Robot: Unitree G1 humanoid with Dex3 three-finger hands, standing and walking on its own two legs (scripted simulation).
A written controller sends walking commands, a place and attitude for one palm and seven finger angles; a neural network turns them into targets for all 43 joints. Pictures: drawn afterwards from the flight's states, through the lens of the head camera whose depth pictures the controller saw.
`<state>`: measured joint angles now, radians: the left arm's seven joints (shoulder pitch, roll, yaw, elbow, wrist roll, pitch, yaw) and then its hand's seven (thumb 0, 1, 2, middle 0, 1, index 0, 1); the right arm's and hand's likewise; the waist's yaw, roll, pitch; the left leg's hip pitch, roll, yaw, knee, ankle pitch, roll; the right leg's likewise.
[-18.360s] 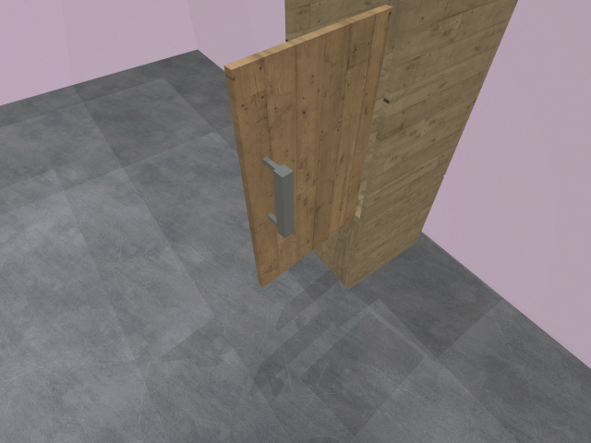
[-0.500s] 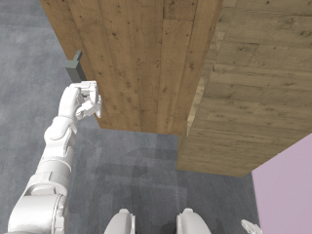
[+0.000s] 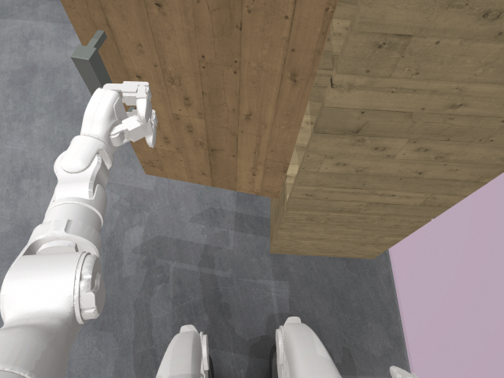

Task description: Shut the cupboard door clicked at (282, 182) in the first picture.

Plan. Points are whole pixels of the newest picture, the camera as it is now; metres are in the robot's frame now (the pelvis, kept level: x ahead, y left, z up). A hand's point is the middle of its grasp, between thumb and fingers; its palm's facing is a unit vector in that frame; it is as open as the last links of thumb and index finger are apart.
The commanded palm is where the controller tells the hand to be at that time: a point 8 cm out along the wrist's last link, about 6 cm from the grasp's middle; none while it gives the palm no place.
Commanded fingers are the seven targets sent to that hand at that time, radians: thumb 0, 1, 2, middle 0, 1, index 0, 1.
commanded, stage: push the door shut along its arc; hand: left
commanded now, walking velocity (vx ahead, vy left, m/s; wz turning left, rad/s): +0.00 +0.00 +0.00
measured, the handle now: (112, 89) +0.56 +0.20 +0.08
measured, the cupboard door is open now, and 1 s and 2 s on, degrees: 82 64 58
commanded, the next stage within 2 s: pull the fist back off the door in 0.98 s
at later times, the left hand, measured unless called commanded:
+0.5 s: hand (172, 96) +0.54 +0.10 +0.08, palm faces -0.38 -0.93 -0.03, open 3.0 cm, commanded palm +0.55 +0.14 +0.08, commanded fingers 0.00 0.90 0.90 -1.30 -1.50 -1.30 -1.50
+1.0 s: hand (193, 78) +0.58 +0.07 +0.09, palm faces -0.45 -0.89 -0.04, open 3.5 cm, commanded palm +0.60 +0.08 +0.08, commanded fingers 0.00 0.90 0.90 -1.30 -1.50 -1.30 -1.50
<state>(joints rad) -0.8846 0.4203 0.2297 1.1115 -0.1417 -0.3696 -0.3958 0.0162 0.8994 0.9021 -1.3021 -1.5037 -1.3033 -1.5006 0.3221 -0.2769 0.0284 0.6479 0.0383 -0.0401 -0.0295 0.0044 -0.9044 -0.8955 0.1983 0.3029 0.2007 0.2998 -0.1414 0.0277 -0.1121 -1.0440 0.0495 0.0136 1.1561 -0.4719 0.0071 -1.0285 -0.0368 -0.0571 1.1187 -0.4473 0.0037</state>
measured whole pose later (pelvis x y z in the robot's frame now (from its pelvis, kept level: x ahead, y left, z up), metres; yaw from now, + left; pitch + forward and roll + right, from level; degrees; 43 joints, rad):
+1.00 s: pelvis +0.00 +0.00 -0.03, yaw -1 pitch +29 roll -3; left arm -1.36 0.55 0.17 1.31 -0.05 -0.19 -0.46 0.02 1.03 1.01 -1.30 -1.50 -1.30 -1.50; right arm 0.35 -0.27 0.04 0.70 -0.02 -0.08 -0.04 0.00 -0.90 -0.90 0.20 0.30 0.20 0.30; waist -0.26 0.05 -0.10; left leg -1.29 0.07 -0.01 1.29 -0.52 0.01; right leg -1.26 -0.02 -0.07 1.23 -0.47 0.00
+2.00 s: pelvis +0.02 -0.02 +0.01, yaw +0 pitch +20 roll +0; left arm -0.80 0.14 0.13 1.00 -0.01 -0.48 0.11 0.02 0.90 0.90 -1.31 -1.50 -1.31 -1.50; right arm 0.29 -0.25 -0.04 0.65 -0.03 0.02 0.04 0.00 -0.91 -0.90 0.19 0.30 0.20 0.30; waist -0.12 0.03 -0.12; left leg -0.94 0.05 0.02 1.08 -0.48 -0.02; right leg -0.95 -0.03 -0.05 1.08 -0.47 -0.02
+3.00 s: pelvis +0.05 +0.01 +0.10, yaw +1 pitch -3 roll +0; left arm 0.24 0.28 0.12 -0.19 -0.06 0.00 0.09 0.02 0.90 0.90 -0.82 -0.98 -0.83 -0.98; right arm 0.17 -0.20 0.07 0.56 0.03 -0.01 -0.09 0.01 -0.90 -0.90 0.20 0.30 0.20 0.30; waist 0.06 0.05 0.00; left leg -0.13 0.00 0.04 0.45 -0.27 0.01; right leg -0.12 -0.05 -0.05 0.44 -0.26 0.03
